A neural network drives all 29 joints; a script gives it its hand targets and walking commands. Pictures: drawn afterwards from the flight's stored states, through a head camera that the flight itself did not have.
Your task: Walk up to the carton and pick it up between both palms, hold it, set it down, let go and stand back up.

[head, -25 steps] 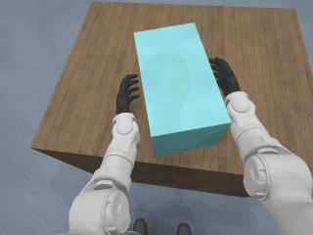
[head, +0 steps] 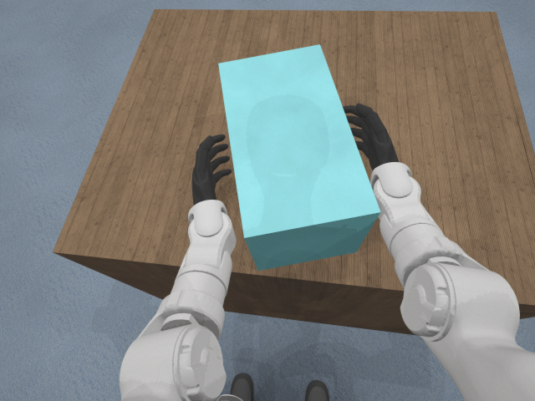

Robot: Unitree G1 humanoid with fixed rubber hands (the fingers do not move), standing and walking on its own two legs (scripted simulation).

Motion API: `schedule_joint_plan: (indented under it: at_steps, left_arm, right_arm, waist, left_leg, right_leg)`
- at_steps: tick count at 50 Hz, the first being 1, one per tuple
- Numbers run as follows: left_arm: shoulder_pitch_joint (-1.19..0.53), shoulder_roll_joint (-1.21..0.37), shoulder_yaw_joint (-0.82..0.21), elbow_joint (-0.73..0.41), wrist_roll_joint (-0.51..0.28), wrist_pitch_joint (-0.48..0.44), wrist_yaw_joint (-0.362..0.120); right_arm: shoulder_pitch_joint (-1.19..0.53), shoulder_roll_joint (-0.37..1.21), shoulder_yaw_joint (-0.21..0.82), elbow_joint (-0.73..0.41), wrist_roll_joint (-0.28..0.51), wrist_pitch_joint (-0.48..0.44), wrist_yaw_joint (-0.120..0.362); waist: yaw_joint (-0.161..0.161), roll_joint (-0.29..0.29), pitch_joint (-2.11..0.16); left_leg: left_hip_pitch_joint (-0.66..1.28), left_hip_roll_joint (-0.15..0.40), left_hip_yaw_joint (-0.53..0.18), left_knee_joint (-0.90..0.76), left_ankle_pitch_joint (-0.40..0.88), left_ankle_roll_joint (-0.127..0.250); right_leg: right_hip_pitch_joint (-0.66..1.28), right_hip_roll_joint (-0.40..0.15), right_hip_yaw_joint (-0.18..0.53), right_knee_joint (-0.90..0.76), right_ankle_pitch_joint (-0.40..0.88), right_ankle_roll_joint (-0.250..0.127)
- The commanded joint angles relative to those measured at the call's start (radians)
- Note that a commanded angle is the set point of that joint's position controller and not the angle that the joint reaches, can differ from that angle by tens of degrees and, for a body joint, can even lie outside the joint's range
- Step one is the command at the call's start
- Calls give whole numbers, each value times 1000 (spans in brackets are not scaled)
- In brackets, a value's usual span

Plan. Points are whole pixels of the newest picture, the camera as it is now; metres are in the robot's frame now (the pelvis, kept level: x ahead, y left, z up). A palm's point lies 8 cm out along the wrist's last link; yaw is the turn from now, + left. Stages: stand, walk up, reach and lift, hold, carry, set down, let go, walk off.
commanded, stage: reach and lift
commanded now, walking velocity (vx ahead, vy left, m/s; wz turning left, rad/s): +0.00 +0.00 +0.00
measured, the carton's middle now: (288, 159) +0.49 +0.02 -0.01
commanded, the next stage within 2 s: none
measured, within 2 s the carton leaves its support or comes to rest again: leaves its support in 1.72 s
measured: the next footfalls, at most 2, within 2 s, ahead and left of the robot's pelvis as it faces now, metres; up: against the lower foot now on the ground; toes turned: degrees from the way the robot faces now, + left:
none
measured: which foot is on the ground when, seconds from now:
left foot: down 0.00-1.00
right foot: down 0.00-1.00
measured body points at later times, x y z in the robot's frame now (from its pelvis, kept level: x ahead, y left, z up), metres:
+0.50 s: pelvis +0.00 +0.00 +0.00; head +0.15 -0.02 +0.42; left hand +0.43 +0.14 +0.01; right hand +0.50 -0.11 +0.01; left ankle +0.00 +0.15 -0.72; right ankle +0.00 -0.08 -0.72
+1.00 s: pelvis +0.00 +0.00 +0.00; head +0.15 -0.02 +0.42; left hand +0.42 +0.15 +0.01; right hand +0.49 -0.11 +0.01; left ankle +0.00 +0.15 -0.72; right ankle +0.00 -0.08 -0.72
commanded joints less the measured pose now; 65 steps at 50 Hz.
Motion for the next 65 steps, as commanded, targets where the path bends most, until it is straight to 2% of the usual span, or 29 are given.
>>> schedule_joint_plan:
  at_steps: [1, 3, 5, 9, 10, 11, 12, 13, 16, 18, 19, 20, 23, 25, 26, 29, 31, 37, 38, 39, 40, 41, 42, 50, 52, 55, 56, 62, 65]
  left_arm:
    - [-352, -463, -141, -5, 99, -23, -134]
    - [-362, -444, -137, -1, 100, -26, -135]
    - [-368, -461, -151, -16, 102, -26, -131]
    - [-350, -454, -133, -7, 103, -21, -133]
    - [-369, -478, -162, -34, 100, -29, -123]
    - [-340, -431, -129, 11, 123, -21, -131]
    - [-368, -469, -152, -10, 110, -20, -129]
    - [-346, -442, -107, 38, 131, -23, -137]
    - [-338, -442, -101, 0, 140, -18, -132]
    - [-330, -475, -138, 12, 105, -22, -136]
    - [-365, -464, -136, 6, 111, -16, -137]
    - [-328, -445, -111, -1, 125, -20, -136]
    - [-338, -464, -131, 21, 132, -8, -135]
    - [-332, -455, -116, 3, 121, -4, -131]
    - [-336, -461, -140, 24, 105, -7, -139]
    - [-349, -489, -146, -18, 118, -26, -125]
    - [-389, -496, -181, -17, 106, -27, -128]
    - [-403, -492, -157, -14, 129, -51, -129]
    - [-411, -543, -214, -58, 105, -69, -121]
    - [-384, -535, -198, -39, 109, -72, -119]
    - [-396, -555, -220, -37, 101, -78, -114]
    - [-389, -535, -221, -20, 107, -82, -113]
    - [-388, -542, -237, -5, 90, -87, -121]
    - [-378, -552, -248, 25, 68, -113, -126]
    - [-369, -536, -235, 89, 72, -103, -132]
    - [-374, -556, -267, 56, 65, -110, -135]
    - [-359, -545, -252, 82, 66, -110, -135]
    - [-344, -598, -350, 34, 31, -104, -112]
    - [-347, -582, -346, 43, 30, -96, -113]
  right_arm:
    - [-373, 592, 39, 47, -166, -46, 105]
    - [-382, 583, 14, 13, -179, -45, 104]
    - [-361, 585, -9, 60, -196, -49, 103]
    - [-373, 582, 16, 21, -179, -54, 110]
    - [-375, 581, -2, 48, -195, -63, 112]
    - [-350, 590, -18, 97, -207, -42, 106]
    - [-334, 585, -24, 111, -200, -49, 101]
    - [-344, 593, -16, 84, -203, -43, 100]
    - [-322, 612, -21, 93, -210, -44, 102]
    - [-334, 612, 9, 83, -210, -49, 100]
    - [-346, 589, -14, 83, -202, -51, 99]
    - [-336, 610, -14, 79, -209, -52, 99]
    - [-321, 608, -23, 104, -218, -52, 98]
    - [-330, 588, -13, 113, -213, -38, 100]
    - [-336, 621, -16, 93, -211, -42, 101]
    - [-351, 607, 16, 102, -210, -79, 97]
    - [-370, 608, 0, 103, -217, -85, 92]
    - [-367, 627, 18, 110, -214, -122, 82]
    - [-397, 622, 35, 104, -217, -158, 84]
    - [-409, 607, 34, 112, -207, -178, 85]
    - [-410, 606, 41, 119, -225, -192, 79]
    - [-382, 608, 53, 162, -221, -190, 84]
    - [-394, 619, 73, 139, -231, -207, 76]
    - [-446, 589, 83, 229, -215, -260, 73]
    - [-413, 565, 61, 240, -227, -249, 65]
    - [-462, 607, 107, 179, -211, -283, 53]
    - [-426, 604, 91, 244, -213, -280, 54]
    - [-435, 576, 117, 189, -186, -302, 61]
    - [-435, 548, 122, 252, -179, -294, 60]
  waist:
    - [3, -174, -691]
    - [2, -203, -705]
    - [-27, -172, -693]
    - [12, -189, -698]
    - [-25, -149, -749]
    - [-10, -200, -636]
    - [-27, -152, -648]
    - [-15, -208, -656]
    - [1, -186, -636]
    - [-11, -208, -674]
    - [-23, -171, -659]
    - [1, -205, -672]
    - [-34, -159, -640]
    - [-8, -187, -619]
    - [-24, -199, -634]
    - [-8, -170, -705]
    - [-29, -157, -715]
    - [-16, -211, -737]
    - [-24, -142, -818]
    - [-4, -173, -816]
    - [-18, -196, -830]
    - [-4, -176, -790]
    - [-12, -201, -815]
    - [-5, -185, -803]
    - [-8, -227, -778]
    - [-6, -183, -774]
    - [-4, -218, -763]
    - [-12, -114, -861]
    - [-16, -147, -836]
  left_leg:
    - [206, -40, 111, -10, 321, 58]
    - [210, -32, 106, -35, 277, 63]
    - [207, -37, 111, -16, 298, 53]
    - [218, -40, 115, -5, 319, 63]
    - [270, -30, 98, -2, 354, 57]
    - [206, -30, 116, -9, 280, 68]
    - [214, -32, 114, -11, 301, 56]
    - [176, -38, 115, -30, 262, 70]
    - [214, -36, 132, -11, 302, 67]
    - [183, -24, 111, -24, 313, 74]
    - [197, -29, 110, -25, 278, 66]
    - [180, -32, 119, -24, 309, 70]
    - [203, -23, 117, -24, 297, 62]
    - [199, -25, 113, -28, 308, 65]
    - [209, -30, 114, -18, 298, 66]
    - [229, -26, 112, 1, 373, 57]
    - [215, -24, 104, 9, 358, 56]
    - [159, -27, 130, -6, 322, 64]
    - [210, -23, 108, 8, 431, 51]
    - [218, -16, 116, 15, 429, 53]
    - [185, -23, 120, 25, 429, 51]
    - [147, -21, 118, 4, 416, 54]
    - [57, -33, 130, -11, 394, 70]
    - [122, -12, 118, 6, 355, 66]
    - [103, -21, 134, -7, 258, 70]
    - [115, -27, 121, -1, 280, 65]
    - [104, -22, 124, 7, 266, 74]
    - [172, -20, 102, 48, 378, 38]
    - [166, -19, 92, 44, 371, 39]
  right_leg:
    - [690, -29, -5, 44, 711, 74]
    - [685, -31, -4, 19, 638, 87]
    - [671, -28, -13, 30, 653, 76]
    - [673, -21, -9, 27, 668, 77]
    - [630, -14, -25, 25, 653, 64]
    - [663, -30, -11, 29, 644, 69]
    - [651, -30, -9, 30, 642, 70]
    - [693, -30, -8, 26, 636, 77]
    - [661, -29, -6, 27, 644, 70]
    - [697, -37, -4, 43, 704, 75]
    - [677, -43, -7, 39, 642, 76]
    - [708, -28, -2, 34, 665, 72]
    - [671, -26, -24, 37, 637, 66]
    - [666, -25, -12, 23, 623, 66]
    - [651, -24, -17, 24, 627, 67]
    - [658, -15, -17, 37, 715, 53]
    - [640, -11, -26, 40, 696, 61]
    - [690, -20, -22, 55, 735, 76]
    - [683, -14, -33, 61, 814, 56]
    - [659, -5, -44, 61, 810, 59]
    - [669, -2, -49, 65, 828, 55]
    - [688, -13, -43, 65, 832, 58]
    - [739, -29, -34, 93, 941, 75]
    - [670, -2, -56, 93, 843, 69]
    - [672, -19, -46, 68, 792, 77]
    - [678, -27, -46, 78, 871, 80]
    - [679, -13, -44, 81, 824, 82]
    - [604, 7, -60, 70, 818, 49]
    - [614, 11, -68, 72, 801, 55]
